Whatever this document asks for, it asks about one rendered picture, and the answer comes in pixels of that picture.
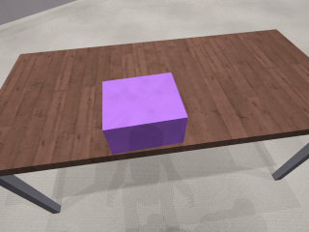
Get table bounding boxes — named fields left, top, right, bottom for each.
left=0, top=29, right=309, bottom=214

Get carton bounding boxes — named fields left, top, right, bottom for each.
left=102, top=72, right=188, bottom=155

